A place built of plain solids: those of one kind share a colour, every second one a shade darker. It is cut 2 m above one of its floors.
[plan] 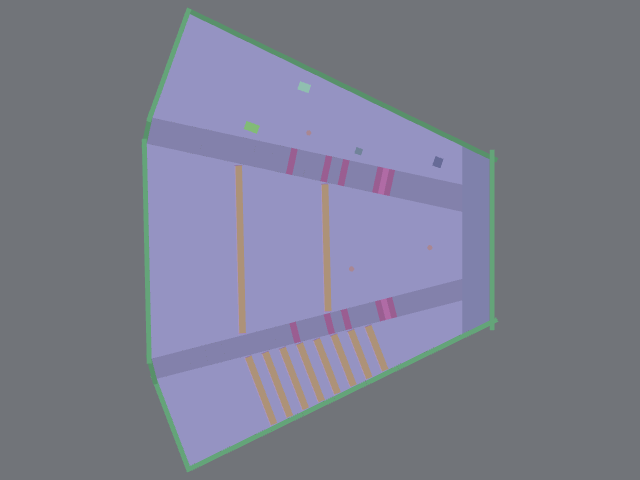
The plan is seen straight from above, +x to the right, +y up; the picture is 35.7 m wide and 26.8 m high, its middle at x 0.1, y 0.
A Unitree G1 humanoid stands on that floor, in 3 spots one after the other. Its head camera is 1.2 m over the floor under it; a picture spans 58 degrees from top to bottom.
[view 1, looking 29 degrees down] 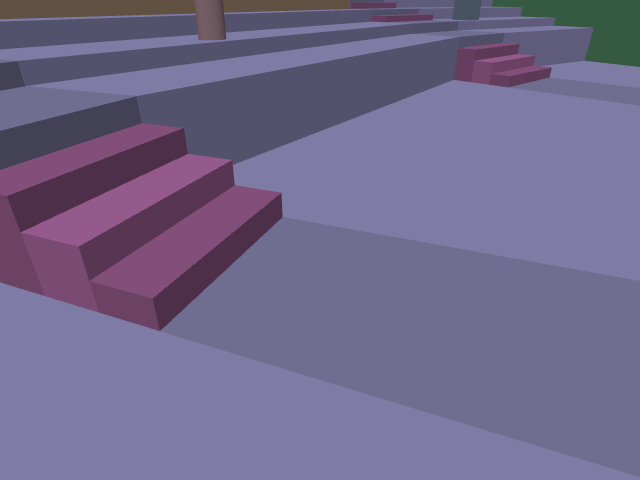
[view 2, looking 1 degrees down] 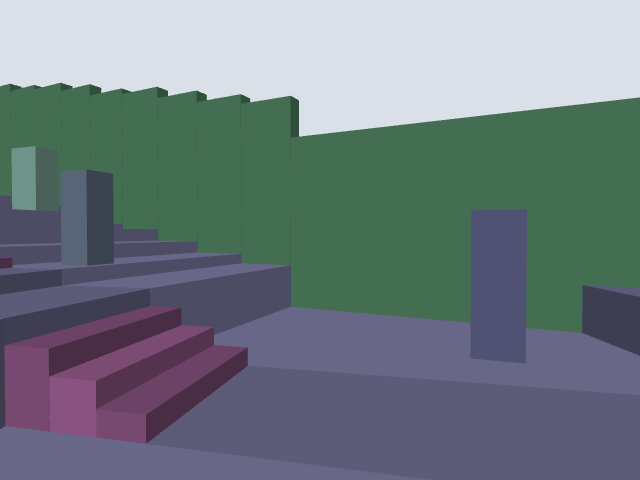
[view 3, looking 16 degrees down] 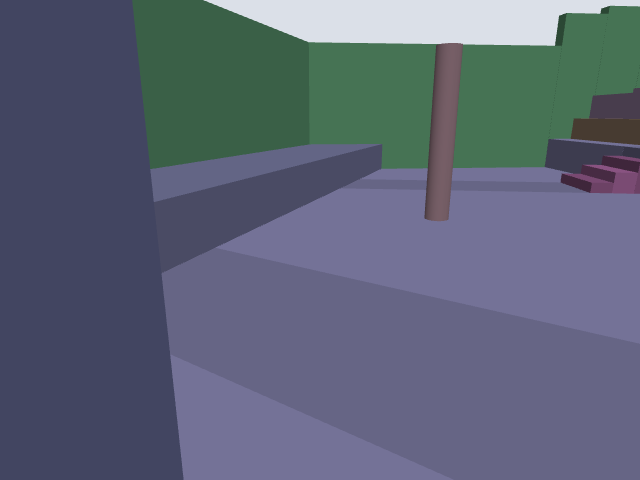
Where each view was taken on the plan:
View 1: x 5.76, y -5.03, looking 126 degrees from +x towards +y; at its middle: floor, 2.48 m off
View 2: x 5.01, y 0.03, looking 91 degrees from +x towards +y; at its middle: wall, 6.74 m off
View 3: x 5.72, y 4.88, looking -69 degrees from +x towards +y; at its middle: floor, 4.35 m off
